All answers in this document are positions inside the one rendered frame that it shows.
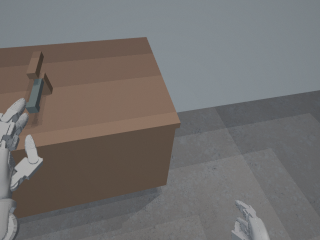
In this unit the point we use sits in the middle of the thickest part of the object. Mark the robot left forearm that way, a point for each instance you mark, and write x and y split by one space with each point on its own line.
9 223

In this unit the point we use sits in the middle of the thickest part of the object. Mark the left robot hand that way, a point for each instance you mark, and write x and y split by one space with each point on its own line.
11 125

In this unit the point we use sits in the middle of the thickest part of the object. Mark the right robot hand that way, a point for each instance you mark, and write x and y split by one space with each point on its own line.
253 230

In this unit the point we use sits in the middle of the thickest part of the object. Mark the tap lever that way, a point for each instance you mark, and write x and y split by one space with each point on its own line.
32 105

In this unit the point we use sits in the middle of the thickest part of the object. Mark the counter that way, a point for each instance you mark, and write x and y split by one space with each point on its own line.
106 123

